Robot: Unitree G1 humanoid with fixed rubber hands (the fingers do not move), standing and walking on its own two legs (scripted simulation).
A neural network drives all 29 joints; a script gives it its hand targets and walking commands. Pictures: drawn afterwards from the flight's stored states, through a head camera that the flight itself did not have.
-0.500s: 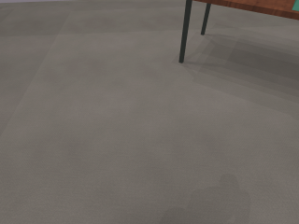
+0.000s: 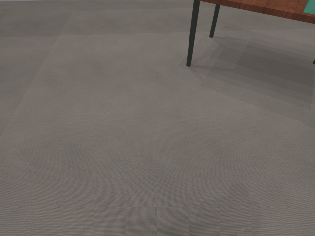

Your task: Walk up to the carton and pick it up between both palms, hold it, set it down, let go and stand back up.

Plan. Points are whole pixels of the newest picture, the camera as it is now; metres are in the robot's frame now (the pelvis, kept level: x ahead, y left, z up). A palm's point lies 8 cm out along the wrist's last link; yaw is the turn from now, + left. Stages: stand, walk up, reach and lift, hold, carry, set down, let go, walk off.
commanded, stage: stand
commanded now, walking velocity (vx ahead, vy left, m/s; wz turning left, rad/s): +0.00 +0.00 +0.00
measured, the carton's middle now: out of the picture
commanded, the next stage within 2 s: none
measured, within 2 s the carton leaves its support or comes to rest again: neither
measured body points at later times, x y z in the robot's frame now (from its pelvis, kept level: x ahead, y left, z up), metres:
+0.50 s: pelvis +0.00 +0.00 +0.00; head +0.02 +0.00 +0.45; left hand -0.05 +0.19 -0.16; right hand -0.03 -0.20 -0.16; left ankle -0.05 +0.10 -0.74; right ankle -0.04 -0.13 -0.74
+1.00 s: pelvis +0.00 +0.01 +0.00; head +0.03 +0.01 +0.45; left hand -0.03 +0.20 -0.17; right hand -0.03 -0.19 -0.16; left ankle -0.05 +0.10 -0.74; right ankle -0.04 -0.13 -0.74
